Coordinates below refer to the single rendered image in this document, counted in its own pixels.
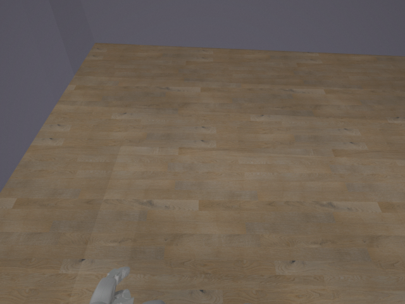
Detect left robot hand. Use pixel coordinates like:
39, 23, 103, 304
89, 267, 134, 304

